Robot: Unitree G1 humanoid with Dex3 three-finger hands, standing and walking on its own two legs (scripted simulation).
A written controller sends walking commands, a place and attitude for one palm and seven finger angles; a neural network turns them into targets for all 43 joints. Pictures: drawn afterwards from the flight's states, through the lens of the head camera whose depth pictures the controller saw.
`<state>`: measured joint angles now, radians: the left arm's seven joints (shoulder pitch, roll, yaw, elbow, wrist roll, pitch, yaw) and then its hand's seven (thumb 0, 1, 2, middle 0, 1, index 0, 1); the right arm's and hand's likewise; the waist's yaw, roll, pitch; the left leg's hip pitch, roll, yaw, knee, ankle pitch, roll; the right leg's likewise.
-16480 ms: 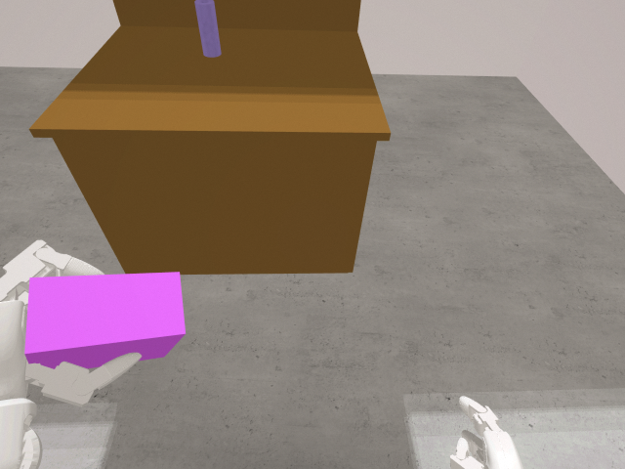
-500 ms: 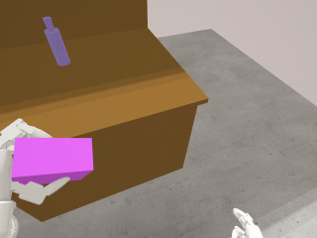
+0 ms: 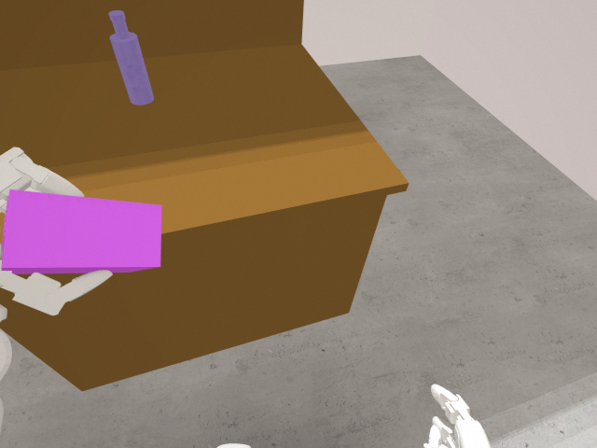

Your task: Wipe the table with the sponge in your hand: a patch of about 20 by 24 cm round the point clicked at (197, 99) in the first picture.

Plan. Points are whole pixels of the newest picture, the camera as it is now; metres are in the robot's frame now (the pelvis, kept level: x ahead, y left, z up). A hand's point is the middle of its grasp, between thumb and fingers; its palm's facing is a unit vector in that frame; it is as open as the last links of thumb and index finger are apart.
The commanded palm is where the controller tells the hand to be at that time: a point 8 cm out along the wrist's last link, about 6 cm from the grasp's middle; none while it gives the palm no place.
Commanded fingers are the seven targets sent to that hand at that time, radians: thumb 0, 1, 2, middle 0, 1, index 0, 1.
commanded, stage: look again from close up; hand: left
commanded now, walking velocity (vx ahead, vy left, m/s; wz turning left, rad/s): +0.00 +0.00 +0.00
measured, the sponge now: (103, 240) +0.27 +0.24 +0.18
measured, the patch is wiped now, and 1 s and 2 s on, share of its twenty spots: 0.00 0.00 0.00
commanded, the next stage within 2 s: shuffle to correct the standing spot in 0.22 s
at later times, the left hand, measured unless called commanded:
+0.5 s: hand (86, 220) +0.29 +0.27 +0.18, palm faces +0.37 -0.85 -0.38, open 10.3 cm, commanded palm +0.23 +0.30 +0.19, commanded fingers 0.00 0.10 1.30 -1.20 -1.60 -1.20 -1.60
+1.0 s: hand (120, 168) +0.38 +0.27 +0.17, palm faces +0.34 -0.83 -0.44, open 10.3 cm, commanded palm +0.31 +0.32 +0.19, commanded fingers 0.00 0.10 1.30 -1.20 -1.60 -1.20 -1.60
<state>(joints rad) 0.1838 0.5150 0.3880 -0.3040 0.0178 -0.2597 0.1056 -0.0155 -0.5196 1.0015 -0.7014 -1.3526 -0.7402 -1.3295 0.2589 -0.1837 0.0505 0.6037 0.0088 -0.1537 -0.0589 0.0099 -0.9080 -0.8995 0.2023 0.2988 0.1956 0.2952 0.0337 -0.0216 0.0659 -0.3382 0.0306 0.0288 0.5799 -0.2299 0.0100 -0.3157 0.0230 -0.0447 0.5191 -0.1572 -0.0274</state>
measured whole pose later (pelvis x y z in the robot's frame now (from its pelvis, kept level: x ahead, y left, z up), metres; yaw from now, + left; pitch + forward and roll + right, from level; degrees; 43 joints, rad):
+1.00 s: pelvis +0.14 +0.04 -0.01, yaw -2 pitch -2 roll -1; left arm 0.43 0.39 0.39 -0.50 -0.04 -0.19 0.13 -0.02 -0.52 1.00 -0.70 -1.35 -0.74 -1.33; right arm 0.21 -0.20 0.01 0.54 0.00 -0.09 -0.01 0.01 -0.91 -0.90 0.20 0.30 0.20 0.30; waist -0.04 0.04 0.08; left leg -0.22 -0.04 0.04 0.78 -0.46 0.07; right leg -0.30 0.00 -0.12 0.68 -0.32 -0.05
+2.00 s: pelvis +0.25 +0.12 +0.01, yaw -3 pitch -1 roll -2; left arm 0.50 0.38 0.36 -0.53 -0.06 -0.13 0.12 -0.02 -0.52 1.01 -0.70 -1.35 -0.74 -1.33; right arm 0.15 -0.19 0.03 0.59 0.00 -0.10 -0.07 0.01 -0.91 -0.90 0.20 0.30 0.20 0.30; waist 0.01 0.02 0.04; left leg -0.25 0.04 0.02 0.44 -0.18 0.00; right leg -0.15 0.05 -0.04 0.35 -0.19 -0.03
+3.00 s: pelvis +0.25 +0.17 +0.01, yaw -3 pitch +0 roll -2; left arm 0.43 0.38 0.36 -0.48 -0.03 -0.23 0.09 -0.02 -0.52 1.01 -0.70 -1.35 -0.74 -1.33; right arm 0.17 -0.19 0.02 0.57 0.00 -0.16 -0.04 0.01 -0.91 -0.90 0.20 0.30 0.20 0.30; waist 0.03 -0.04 0.06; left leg -0.26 -0.02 0.04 0.45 -0.19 0.06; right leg -0.16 -0.01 -0.03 0.36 -0.20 0.03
